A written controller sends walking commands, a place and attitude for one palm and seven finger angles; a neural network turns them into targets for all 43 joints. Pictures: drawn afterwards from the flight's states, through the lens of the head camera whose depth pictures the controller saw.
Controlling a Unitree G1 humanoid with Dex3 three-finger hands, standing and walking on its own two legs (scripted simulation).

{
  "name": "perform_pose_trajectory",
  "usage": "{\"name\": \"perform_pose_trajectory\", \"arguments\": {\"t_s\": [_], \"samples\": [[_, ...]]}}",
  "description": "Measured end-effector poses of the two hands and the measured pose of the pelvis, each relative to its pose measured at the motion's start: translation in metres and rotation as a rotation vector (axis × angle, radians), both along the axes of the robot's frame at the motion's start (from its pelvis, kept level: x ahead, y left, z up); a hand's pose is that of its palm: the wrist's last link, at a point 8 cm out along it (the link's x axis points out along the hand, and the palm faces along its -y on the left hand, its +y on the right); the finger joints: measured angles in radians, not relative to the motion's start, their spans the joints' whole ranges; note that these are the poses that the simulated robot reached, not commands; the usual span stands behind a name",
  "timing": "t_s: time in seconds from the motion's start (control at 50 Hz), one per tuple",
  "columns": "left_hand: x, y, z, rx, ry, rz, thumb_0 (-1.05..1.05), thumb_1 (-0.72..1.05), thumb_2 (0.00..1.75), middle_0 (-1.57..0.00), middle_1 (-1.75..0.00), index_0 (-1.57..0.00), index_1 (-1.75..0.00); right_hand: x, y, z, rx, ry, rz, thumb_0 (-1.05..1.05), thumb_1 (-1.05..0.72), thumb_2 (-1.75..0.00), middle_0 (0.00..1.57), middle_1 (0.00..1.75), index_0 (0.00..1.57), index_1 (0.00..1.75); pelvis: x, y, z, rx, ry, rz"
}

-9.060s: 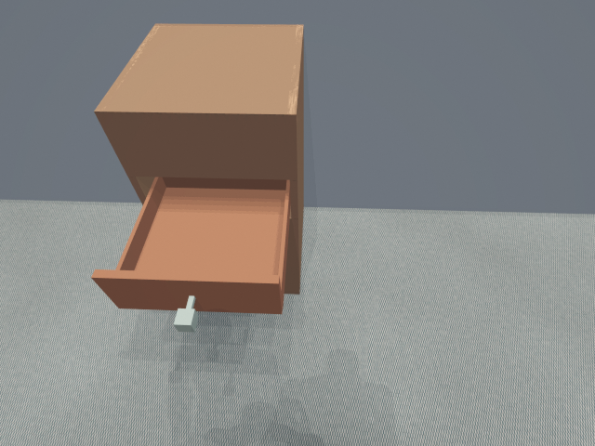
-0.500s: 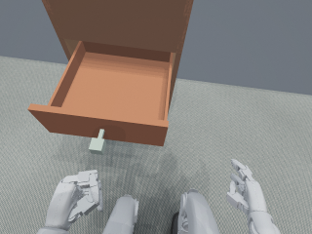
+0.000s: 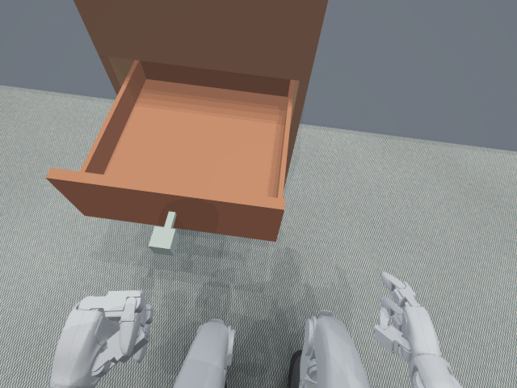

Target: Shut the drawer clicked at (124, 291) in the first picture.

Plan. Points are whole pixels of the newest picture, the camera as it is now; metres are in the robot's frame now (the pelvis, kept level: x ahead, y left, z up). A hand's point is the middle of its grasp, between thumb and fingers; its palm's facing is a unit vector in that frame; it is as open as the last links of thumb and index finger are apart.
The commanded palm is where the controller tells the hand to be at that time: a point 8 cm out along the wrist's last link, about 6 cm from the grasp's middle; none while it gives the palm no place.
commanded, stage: raise the hand and make a fist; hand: left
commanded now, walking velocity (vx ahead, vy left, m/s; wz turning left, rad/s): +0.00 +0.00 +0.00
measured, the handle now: (167, 231) +0.36 +0.19 -0.07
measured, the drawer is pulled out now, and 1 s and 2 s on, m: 0.30 0.30 0.30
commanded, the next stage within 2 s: bring the fist close to the handle in 0.18 s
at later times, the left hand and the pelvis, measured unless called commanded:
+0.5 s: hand (159, 332) +0.20 +0.15 +0.01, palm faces -0.09 -1.00 -0.01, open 3.3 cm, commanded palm +0.17 +0.20 +0.01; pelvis +0.00 +0.00 -0.01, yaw +0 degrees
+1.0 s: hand (172, 304) +0.24 +0.15 -0.03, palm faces -0.08 -1.00 -0.04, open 3.3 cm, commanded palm +0.22 +0.20 -0.04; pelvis -0.01 +0.00 -0.05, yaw +0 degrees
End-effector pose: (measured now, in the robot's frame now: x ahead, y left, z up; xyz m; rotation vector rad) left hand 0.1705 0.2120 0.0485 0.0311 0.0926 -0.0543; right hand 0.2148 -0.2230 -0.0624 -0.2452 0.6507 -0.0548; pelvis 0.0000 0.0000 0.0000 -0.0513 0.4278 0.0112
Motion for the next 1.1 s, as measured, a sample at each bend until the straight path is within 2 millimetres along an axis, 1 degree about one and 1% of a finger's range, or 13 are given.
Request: {"name": "perform_pose_trajectory", "arguments": {"t_s": [0.06, 0.12, 0.24, 0.32, 0.36, 0.42, 0.5, 0.62, 0.68, 0.76, 0.82, 0.96, 1.1], "samples": [[0.001, -0.009, -0.004, -0.018, 0.029, -0.048, 0.01, 0.91, 0.9, -1.4, -1.6, -1.4, -1.6, -0.002, 0.001, 0.001, 0.004, -0.009, -0.007, 0.01, -0.91, -0.9, 0.2, 0.3, 0.2, 0.3, -0.001, 0.002, 0.0, 0.002, 0.001, -0.002], [-0.001, -0.013, -0.01, -0.026, 0.061, -0.058, 0.01, 0.91, 0.9, -1.4, -1.6, -1.4, -1.6, -0.003, 0.002, 0.004, 0.004, -0.018, -0.014, 0.01, -0.91, -0.9, 0.2, 0.3, 0.2, 0.3, -0.002, 0.003, 0.0, 0.006, 0.0, -0.005], [-0.005, -0.007, -0.005, -0.006, 0.036, 0.017, 0.01, 0.91, 0.9, -1.4, -1.6, -1.4, -1.6, -0.003, 0.005, 0.007, 0.002, -0.023, 0.0, 0.01, -0.91, -0.9, 0.2, 0.3, 0.2, 0.3, -0.003, 0.002, 0.0, 0.007, -0.004, -0.003], [-0.004, -0.005, -0.003, 0.004, 0.011, 0.019, 0.01, 0.91, 0.9, -1.4, -1.6, -1.4, -1.6, -0.003, 0.007, 0.007, 0.0, -0.021, 0.014, 0.01, -0.9, -0.9, 0.2, 0.3, 0.2, 0.3, -0.004, 0.002, 0.0, 0.004, -0.002, 0.001], [-0.002, -0.007, -0.007, 0.003, 0.014, -0.001, 0.01, 0.91, 0.9, -1.4, -1.6, -1.4, -1.6, -0.002, 0.008, 0.006, -0.002, -0.021, 0.019, 0.01, -0.9, -0.9, 0.2, 0.3, 0.2, 0.3, -0.004, 0.002, -0.001, 0.003, 0.001, 0.003], [0.002, -0.011, -0.02, -0.007, 0.034, -0.03, 0.01, 0.91, 0.9, -1.4, -1.6, -1.4, -1.6, -0.003, 0.006, 0.003, -0.01, -0.021, 0.02, 0.01, -0.9, -0.9, 0.2, 0.3, 0.2, 0.3, -0.005, 0.001, -0.004, 0.003, 0.009, 0.003], [0.01, -0.009, -0.034, -0.011, 0.041, -0.033, 0.01, 0.9, 0.9, -1.4, -1.6, -1.4, -1.6, -0.004, 0.002, -0.003, -0.025, -0.015, 0.016, 0.01, -0.9, -0.9, 0.2, 0.3, 0.2, 0.3, -0.005, 0.0, -0.011, 0.003, 0.022, -0.001], [0.019, -0.003, -0.037, -0.004, -0.005, -0.008, 0.01, 0.91, 0.9, -1.4, -1.6, -1.4, -1.6, -0.007, -0.002, -0.017, -0.027, 0.015, 0.015, 0.01, -0.9, -0.9, 0.2, 0.3, 0.2, 0.3, -0.005, 0.0, -0.019, 0.0, 0.036, -0.002], [0.023, -0.006, -0.043, -0.004, -0.003, -0.021, 0.01, 0.91, 0.9, -1.4, -1.6, -1.4, -1.6, -0.008, -0.002, -0.024, -0.024, 0.03, 0.019, 0.01, -0.9, -0.9, 0.2, 0.3, 0.2, 0.3, -0.006, 0.0, -0.023, 0.001, 0.044, -0.001], [0.029, -0.011, -0.056, -0.006, 0.021, -0.045, 0.01, 0.91, 0.9, -1.4, -1.6, -1.4, -1.6, -0.009, -0.002, -0.034, -0.022, 0.044, 0.023, 0.01, -0.9, -0.9, 0.2, 0.3, 0.2, 0.3, -0.008, 0.0, -0.029, 0.004, 0.059, -0.001], [0.034, -0.011, -0.064, -0.002, 0.025, -0.04, 0.01, 0.91, 0.9, -1.4, -1.6, -1.4, -1.6, -0.01, -0.002, -0.041, -0.021, 0.055, 0.026, 0.01, -0.9, -0.9, 0.2, 0.3, 0.2, 0.3, -0.009, -0.001, -0.034, 0.006, 0.068, -0.001], [0.047, -0.007, -0.071, 0.006, -0.023, -0.016, 0.01, 0.91, 0.9, -1.4, -1.6, -1.4, -1.6, -0.013, -0.003, -0.058, -0.013, 0.087, 0.041, 0.01, -0.91, -0.9, 0.2, 0.3, 0.2, 0.3, -0.012, -0.002, -0.043, 0.007, 0.087, 0.001], [0.055, -0.013, -0.089, 0.001, 0.004, -0.047, 0.01, 0.91, 0.9, -1.4, -1.6, -1.4, -1.6, -0.016, -0.005, -0.071, -0.012, 0.106, 0.048, 0.01, -0.91, -0.9, 0.2, 0.3, 0.2, 0.3, -0.016, -0.003, -0.052, 0.01, 0.1, 0.003]]}}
